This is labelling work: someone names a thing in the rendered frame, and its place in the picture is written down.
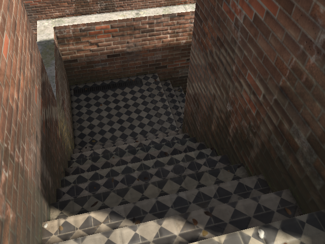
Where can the stairs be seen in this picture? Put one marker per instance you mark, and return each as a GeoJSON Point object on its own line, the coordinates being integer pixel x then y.
{"type": "Point", "coordinates": [167, 188]}
{"type": "Point", "coordinates": [176, 100]}

